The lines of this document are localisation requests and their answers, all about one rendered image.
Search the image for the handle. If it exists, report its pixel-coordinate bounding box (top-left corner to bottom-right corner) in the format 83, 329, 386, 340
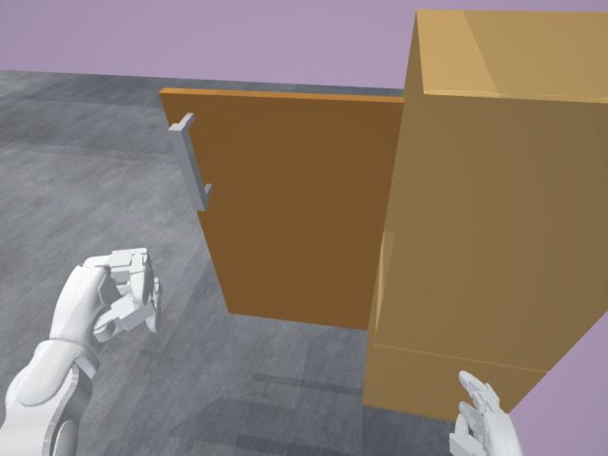
168, 113, 214, 212

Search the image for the left robot hand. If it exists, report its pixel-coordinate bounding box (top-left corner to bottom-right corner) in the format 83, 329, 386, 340
49, 248, 163, 355

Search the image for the right robot hand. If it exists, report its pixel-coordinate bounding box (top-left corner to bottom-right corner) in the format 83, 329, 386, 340
449, 370, 524, 456

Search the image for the cupboard door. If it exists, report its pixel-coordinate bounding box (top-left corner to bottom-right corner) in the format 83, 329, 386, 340
159, 87, 405, 331

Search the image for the left robot forearm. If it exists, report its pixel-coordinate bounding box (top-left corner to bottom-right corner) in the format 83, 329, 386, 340
0, 339, 100, 456

